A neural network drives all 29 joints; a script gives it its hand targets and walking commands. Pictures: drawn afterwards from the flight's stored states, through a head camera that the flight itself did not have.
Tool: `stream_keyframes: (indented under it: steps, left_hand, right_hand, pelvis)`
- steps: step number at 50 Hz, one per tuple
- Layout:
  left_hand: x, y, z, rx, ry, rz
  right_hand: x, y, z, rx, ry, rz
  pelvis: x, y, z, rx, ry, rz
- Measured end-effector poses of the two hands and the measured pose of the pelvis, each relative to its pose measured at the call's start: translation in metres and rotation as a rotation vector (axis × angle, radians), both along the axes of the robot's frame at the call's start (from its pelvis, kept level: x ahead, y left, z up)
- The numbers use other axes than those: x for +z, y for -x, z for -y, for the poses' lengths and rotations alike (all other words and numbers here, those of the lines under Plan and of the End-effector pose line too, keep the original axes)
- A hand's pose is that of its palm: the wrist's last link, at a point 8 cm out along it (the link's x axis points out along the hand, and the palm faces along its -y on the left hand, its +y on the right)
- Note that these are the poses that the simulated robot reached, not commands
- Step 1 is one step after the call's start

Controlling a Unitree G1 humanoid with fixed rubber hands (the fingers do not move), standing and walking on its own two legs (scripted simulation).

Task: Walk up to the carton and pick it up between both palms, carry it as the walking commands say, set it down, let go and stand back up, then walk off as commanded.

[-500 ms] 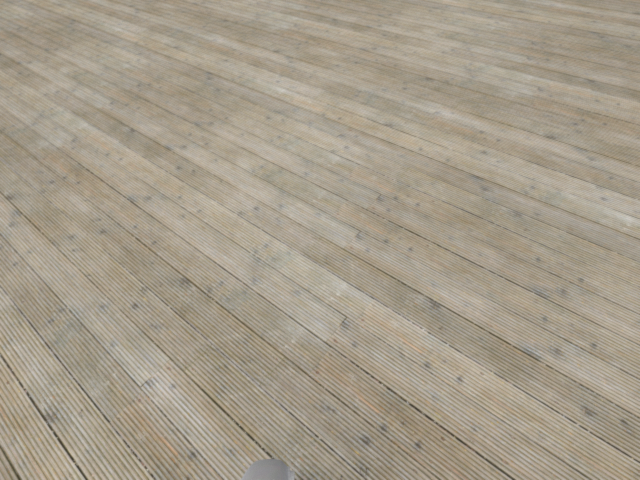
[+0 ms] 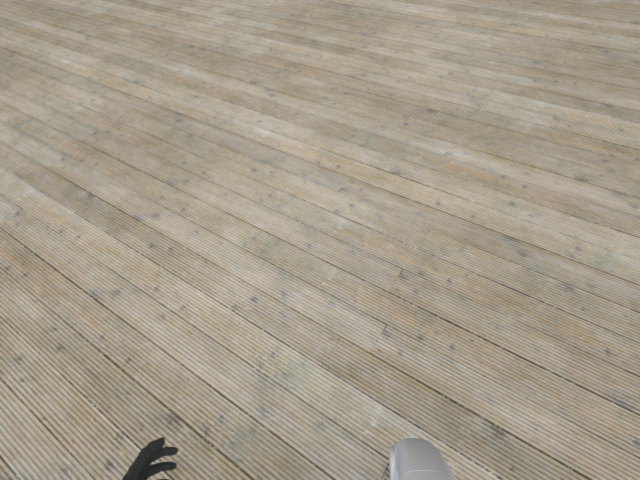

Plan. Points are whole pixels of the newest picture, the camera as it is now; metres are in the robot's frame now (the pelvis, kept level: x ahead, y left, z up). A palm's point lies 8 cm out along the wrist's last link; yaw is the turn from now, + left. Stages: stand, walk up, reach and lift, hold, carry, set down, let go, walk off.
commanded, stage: walk off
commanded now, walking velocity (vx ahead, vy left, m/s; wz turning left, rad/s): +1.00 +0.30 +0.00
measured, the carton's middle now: out of the picture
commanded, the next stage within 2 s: stand in 1.00 s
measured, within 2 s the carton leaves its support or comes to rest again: neither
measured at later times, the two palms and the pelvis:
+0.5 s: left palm (143, 351) +0.35 +0.30 -0.10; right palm (401, 200) +0.65 -0.19 -0.11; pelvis +0.49 +0.04 +0.00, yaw +1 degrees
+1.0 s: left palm (169, 83) +1.21 +0.40 -0.07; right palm (332, 160) +0.84 -0.06 -0.13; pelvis +0.97 +0.17 -0.01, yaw +0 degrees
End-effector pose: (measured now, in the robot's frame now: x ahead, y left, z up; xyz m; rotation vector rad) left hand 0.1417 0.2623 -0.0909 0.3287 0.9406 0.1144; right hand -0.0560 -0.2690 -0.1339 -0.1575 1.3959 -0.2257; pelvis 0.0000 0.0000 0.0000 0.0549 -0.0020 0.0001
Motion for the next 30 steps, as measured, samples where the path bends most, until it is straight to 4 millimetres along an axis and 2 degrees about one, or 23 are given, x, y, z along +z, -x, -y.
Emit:
stream_keyframes:
  steps: [3, 6, 9, 11, 12, 14, 16, 18, 21, 23, 26, 28, 30]
  left_hand:
    - [0.017, -0.116, 0.013, -0.084, 0.030, 0.122]
    - [0.022, -0.213, 0.030, -0.147, 0.066, 0.195]
    - [0.014, -0.289, 0.041, -0.169, 0.081, 0.227]
    - [0.003, -0.319, 0.036, -0.131, 0.069, 0.221]
    - [-0.004, -0.324, 0.028, -0.094, 0.052, 0.197]
    - [-0.018, -0.310, 0.005, -0.002, 0.020, 0.084]
    - [-0.027, -0.281, -0.018, 0.088, -0.005, -0.071]
    - [-0.027, -0.249, -0.033, 0.166, -0.021, -0.222]
    - [-0.020, -0.213, -0.040, 0.259, -0.016, -0.414]
    - [-0.014, -0.204, -0.037, 0.313, 0.002, -0.504]
    - [-0.010, -0.221, -0.032, 0.382, 0.041, -0.574]
    - [-0.010, -0.247, -0.035, 0.414, 0.055, -0.594]
    - [-0.015, -0.282, -0.046, 0.431, 0.052, -0.613]
  right_hand:
    - [0.003, -0.008, -0.024, -0.057, -0.044, -0.094]
    - [0.000, -0.039, -0.048, -0.094, -0.087, -0.156]
    - [-0.006, -0.089, -0.059, -0.110, -0.096, -0.210]
    - [-0.012, -0.134, -0.055, -0.102, -0.084, -0.238]
    - [-0.016, -0.163, -0.049, -0.080, -0.075, -0.237]
    - [-0.018, -0.243, -0.037, -0.023, -0.049, -0.149]
    - [-0.013, -0.336, -0.026, 0.039, -0.020, -0.008]
    - [-0.003, -0.432, -0.022, 0.104, -0.006, 0.131]
    - [0.013, -0.562, -0.033, 0.189, -0.017, 0.301]
    - [0.022, -0.638, -0.052, 0.244, -0.046, 0.387]
    - [0.028, -0.739, -0.093, 0.318, -0.115, 0.480]
    - [0.028, -0.802, -0.123, 0.362, -0.154, 0.522]
    - [0.024, -0.861, -0.149, 0.396, -0.171, 0.558]
  pelvis:
    - [0.000, -0.057, -0.006, -0.002, 0.006, -0.002]
    - [-0.007, -0.117, -0.010, -0.001, 0.025, -0.004]
    - [-0.017, -0.180, -0.009, 0.005, 0.047, -0.005]
    - [-0.024, -0.228, -0.006, 0.010, 0.042, 0.002]
    - [-0.025, -0.249, -0.005, 0.011, 0.047, 0.005]
    - [-0.021, -0.287, -0.006, 0.016, 0.059, 0.010]
    - [-0.012, -0.323, -0.008, 0.019, 0.061, 0.015]
    - [-0.004, -0.359, -0.012, 0.018, 0.058, 0.017]
    - [0.003, -0.413, -0.021, 0.017, 0.049, 0.017]
    - [0.004, -0.450, -0.030, 0.015, 0.043, 0.011]
    - [0.003, -0.507, -0.046, 0.014, 0.041, 0.001]
    - [-0.002, -0.545, -0.058, 0.011, 0.033, -0.008]
    - [-0.009, -0.585, -0.073, 0.007, 0.021, -0.019]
